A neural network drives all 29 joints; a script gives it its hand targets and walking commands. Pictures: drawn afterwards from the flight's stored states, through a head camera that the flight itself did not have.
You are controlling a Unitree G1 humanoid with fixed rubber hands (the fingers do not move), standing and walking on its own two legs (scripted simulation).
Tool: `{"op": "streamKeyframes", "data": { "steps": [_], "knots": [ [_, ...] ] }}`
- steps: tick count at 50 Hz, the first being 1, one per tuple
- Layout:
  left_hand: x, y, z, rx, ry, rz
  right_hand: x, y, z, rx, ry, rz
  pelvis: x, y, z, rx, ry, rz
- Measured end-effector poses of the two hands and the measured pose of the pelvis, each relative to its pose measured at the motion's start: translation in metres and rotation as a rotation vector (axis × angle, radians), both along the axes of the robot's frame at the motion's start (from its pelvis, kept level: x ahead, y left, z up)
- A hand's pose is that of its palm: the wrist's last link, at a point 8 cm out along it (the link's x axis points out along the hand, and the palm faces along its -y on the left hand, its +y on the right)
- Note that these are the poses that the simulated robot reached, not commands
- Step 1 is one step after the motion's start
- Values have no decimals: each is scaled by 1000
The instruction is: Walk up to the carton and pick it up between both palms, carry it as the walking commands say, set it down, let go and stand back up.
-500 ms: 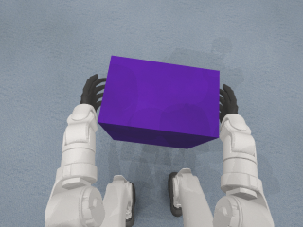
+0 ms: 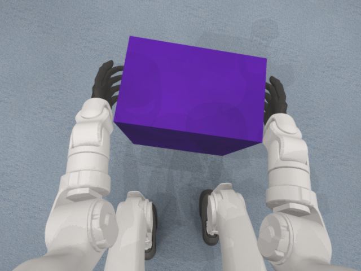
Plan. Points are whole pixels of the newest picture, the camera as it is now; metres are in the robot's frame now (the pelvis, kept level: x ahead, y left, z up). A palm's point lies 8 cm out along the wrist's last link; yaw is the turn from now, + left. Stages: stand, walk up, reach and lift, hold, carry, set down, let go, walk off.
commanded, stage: set down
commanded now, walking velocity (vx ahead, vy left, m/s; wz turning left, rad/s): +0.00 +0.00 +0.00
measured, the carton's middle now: (186, 109) +0.48 -0.03 -0.17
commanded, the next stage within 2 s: none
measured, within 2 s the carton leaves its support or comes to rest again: neither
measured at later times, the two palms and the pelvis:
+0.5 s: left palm (116, 102) +0.51 +0.14 -0.18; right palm (258, 117) +0.45 -0.22 -0.18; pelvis -0.02 +0.00 -0.07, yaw +0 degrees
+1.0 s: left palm (125, 106) +0.53 +0.14 -0.27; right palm (247, 119) +0.47 -0.22 -0.27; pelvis -0.02 +0.00 -0.13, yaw +0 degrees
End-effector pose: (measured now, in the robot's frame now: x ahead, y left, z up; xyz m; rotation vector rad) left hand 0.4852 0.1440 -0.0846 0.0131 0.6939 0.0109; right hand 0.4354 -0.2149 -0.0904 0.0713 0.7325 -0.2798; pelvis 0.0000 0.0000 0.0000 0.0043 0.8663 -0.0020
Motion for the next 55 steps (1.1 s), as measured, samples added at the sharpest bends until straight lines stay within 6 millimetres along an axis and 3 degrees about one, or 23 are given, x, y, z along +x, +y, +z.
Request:
{"op": "streamKeyframes", "data": {
  "steps": [20,51,55],
  "knots": [
    [19,-3,-73,5,3,-23,14,-2,-70,-12,5,-7,-20,2,-54,-7,24,9],
    [44,-7,-184,46,25,-60,35,-6,-184,-16,28,-2,-22,2,-130,-10,-29,9],
    [45,-10,-196,49,31,-68,41,-10,-190,-30,34,7,-21,2,-138,-11,-45,5]
  ]
}}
